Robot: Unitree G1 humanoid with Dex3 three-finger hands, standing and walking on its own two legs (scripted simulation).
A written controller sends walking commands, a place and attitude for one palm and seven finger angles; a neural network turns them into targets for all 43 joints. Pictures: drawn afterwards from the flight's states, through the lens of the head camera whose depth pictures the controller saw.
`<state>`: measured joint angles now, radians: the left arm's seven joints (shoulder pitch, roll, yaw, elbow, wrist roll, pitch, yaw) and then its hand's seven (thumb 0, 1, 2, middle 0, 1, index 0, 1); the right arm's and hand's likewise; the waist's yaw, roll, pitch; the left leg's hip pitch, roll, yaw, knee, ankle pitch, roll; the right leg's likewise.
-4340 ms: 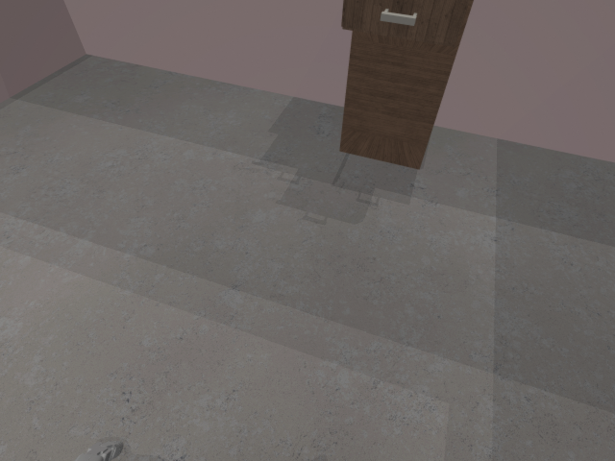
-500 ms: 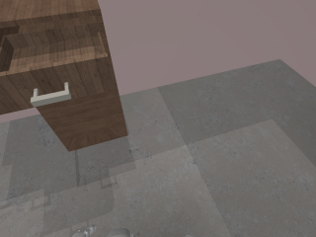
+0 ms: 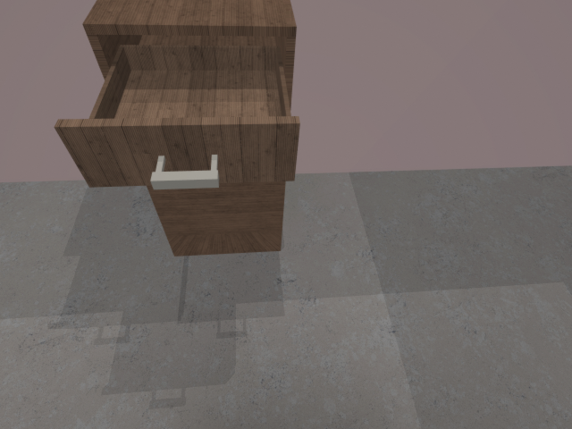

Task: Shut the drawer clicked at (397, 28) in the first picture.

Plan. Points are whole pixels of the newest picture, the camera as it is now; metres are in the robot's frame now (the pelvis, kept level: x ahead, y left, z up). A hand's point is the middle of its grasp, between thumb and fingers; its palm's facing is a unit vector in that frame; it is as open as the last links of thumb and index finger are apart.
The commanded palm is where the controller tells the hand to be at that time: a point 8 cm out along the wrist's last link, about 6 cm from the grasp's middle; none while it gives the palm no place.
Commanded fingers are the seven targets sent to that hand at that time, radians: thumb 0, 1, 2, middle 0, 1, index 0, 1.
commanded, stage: turn to face it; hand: left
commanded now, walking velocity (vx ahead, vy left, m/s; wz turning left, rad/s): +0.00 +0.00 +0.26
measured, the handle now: (187, 170) +0.50 +0.21 +0.04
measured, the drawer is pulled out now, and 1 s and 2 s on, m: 0.30 0.30 0.30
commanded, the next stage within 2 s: take the last steps up to it in 0.02 s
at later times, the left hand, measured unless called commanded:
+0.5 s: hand out of the picture -0.04 +0.11 -0.16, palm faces +0.22 -0.96 -0.18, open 7.3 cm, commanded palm none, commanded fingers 0.00 0.90 0.90 -0.20 -0.30 -0.20 -0.30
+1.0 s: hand (181, 373) +0.22 +0.19 -0.17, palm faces +0.10 -0.97 -0.21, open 7.4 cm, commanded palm none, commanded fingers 0.00 0.90 0.90 -0.20 -0.30 -0.20 -0.30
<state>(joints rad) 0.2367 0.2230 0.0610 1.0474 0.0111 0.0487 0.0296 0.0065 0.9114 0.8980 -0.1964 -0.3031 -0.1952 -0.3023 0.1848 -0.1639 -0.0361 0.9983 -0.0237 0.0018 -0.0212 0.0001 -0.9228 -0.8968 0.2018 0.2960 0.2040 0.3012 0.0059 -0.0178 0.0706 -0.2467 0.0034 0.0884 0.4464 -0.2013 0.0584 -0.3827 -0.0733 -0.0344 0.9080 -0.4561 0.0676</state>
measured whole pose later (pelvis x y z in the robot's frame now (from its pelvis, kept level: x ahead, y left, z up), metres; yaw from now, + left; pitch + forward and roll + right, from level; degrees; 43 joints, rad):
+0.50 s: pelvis +0.02 -0.04 +0.01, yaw +7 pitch -1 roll +1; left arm 0.39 0.11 0.02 1.10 0.03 -0.05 0.01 0.01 0.91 0.90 -0.20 -0.30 -0.20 -0.30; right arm 0.24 -0.20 -0.07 1.07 -0.03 0.03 0.02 0.00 -0.91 -0.90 0.20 0.30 0.20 0.30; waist 0.03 0.01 0.01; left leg -0.39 0.08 0.06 0.81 -0.33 -0.02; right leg -0.09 -0.06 -0.14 0.35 -0.25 -0.01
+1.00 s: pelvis +0.15 -0.01 -0.01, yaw +5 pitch -2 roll +2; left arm 0.14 0.19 0.06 1.03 0.02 0.00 0.00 0.00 0.91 0.90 -0.19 -0.30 -0.19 -0.30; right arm 0.40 -0.11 -0.04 1.15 -0.04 -0.04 -0.02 0.00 -0.92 -0.90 0.20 0.30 0.20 0.30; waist -0.03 -0.02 0.06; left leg -0.01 0.04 0.17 0.38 -0.33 -0.02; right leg -0.47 -0.11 -0.09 0.71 -0.24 0.01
